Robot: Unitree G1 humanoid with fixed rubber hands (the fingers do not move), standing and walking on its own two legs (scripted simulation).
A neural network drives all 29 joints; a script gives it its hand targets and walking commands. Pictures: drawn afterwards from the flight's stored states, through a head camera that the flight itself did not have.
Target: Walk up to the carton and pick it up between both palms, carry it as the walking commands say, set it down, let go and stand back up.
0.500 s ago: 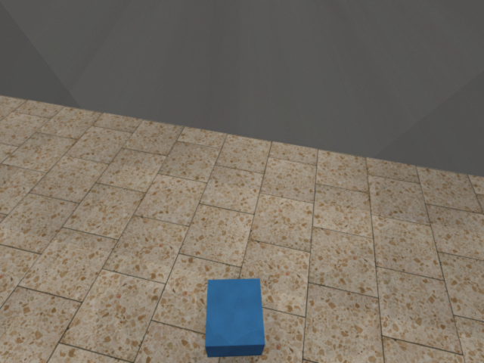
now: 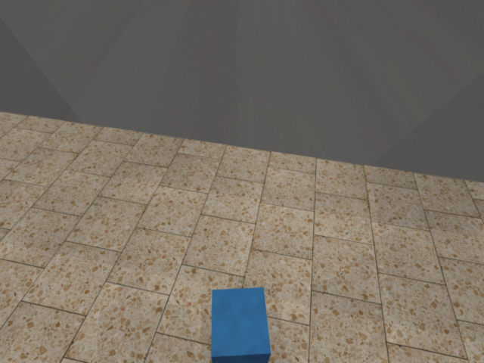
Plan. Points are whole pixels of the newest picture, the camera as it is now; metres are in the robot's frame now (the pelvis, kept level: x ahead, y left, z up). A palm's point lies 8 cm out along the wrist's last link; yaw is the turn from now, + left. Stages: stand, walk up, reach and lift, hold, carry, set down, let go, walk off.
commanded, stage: stand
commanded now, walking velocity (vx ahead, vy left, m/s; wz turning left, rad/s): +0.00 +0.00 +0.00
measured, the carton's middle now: (239, 326) +0.43 -0.01 -0.70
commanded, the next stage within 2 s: reach and lift in 0.10 s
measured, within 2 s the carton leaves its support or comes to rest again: neither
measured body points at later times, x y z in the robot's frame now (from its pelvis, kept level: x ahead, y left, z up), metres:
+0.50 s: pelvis -0.01 +0.01 -0.04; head +0.07 +0.01 +0.41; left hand +0.12 +0.20 -0.17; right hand +0.14 -0.20 -0.17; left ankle -0.02 +0.12 -0.75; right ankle +0.00 -0.08 -0.75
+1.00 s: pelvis -0.08 +0.01 -0.09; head +0.08 +0.01 +0.33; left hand +0.21 +0.21 -0.20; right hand +0.21 -0.20 -0.20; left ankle -0.02 +0.12 -0.75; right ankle -0.01 -0.08 -0.75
